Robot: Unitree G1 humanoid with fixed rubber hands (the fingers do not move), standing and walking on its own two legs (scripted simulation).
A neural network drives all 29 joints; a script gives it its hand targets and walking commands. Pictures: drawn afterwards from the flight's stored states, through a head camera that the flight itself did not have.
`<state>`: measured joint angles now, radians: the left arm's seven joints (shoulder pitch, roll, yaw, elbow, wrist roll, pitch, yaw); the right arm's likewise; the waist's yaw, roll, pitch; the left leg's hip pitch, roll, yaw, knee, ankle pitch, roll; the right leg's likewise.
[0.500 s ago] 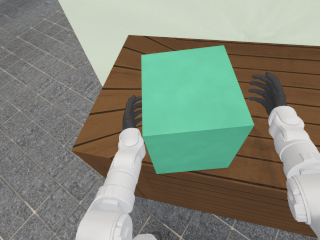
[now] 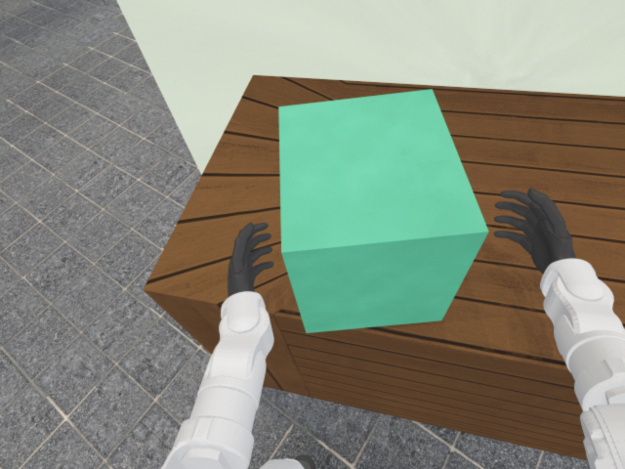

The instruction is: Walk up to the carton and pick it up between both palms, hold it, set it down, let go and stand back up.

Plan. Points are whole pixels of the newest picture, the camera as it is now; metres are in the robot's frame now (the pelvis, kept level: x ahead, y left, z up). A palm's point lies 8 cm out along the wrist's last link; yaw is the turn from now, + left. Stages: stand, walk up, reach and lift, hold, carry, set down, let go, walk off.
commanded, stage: set down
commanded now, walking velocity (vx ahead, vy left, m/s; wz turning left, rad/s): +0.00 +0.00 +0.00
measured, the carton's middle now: (364, 219) +0.43 +0.03 +0.02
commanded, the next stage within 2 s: none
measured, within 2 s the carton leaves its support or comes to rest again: neither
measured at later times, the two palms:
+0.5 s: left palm (240, 315) +0.27 +0.17 +0.02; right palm (573, 302) +0.34 -0.23 +0.02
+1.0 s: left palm (245, 348) +0.23 +0.15 +0.01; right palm (599, 361) +0.28 -0.25 +0.00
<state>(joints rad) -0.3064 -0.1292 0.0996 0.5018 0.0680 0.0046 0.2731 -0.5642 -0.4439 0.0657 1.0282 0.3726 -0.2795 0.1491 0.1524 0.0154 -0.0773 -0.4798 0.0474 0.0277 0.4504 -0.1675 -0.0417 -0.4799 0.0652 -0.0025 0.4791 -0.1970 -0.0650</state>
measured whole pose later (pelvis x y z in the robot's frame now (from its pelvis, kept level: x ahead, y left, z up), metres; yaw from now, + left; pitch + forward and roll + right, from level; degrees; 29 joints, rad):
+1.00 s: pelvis -0.02 +0.00 +0.00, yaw +0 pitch +8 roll +1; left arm 0.03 -0.13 -0.04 0.23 0.07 0.05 0.30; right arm -0.12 -0.48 0.07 0.72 0.42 -0.30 0.24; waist 0.09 -0.02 -0.08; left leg -0.45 0.05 0.03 0.45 -0.14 -0.04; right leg -0.45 0.07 0.00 0.48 -0.17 -0.07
